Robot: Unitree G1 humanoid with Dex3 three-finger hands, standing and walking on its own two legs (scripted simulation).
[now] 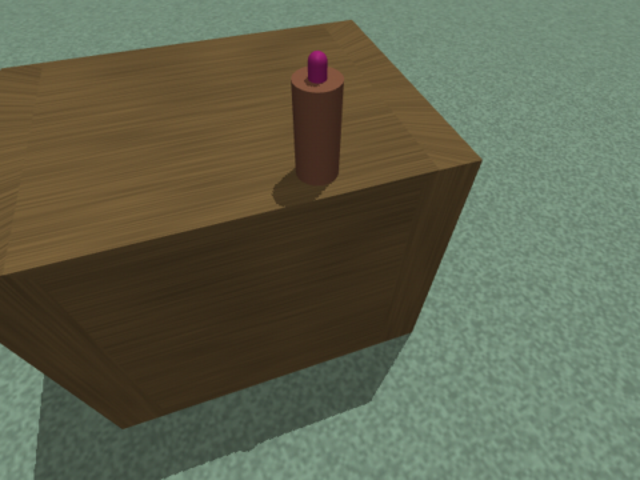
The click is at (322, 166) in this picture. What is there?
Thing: necked bottle
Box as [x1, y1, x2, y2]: [291, 51, 343, 185]
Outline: 314,51 308,57 308,65 306,67 298,69 291,76 296,174 302,181 306,183 320,185 332,181 338,173 343,77 340,72 326,65 326,57 321,51
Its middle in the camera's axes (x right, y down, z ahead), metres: -0.01 -0.20 +0.67
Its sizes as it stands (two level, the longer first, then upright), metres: 0.082 0.082 0.228
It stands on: a support 0.75 m high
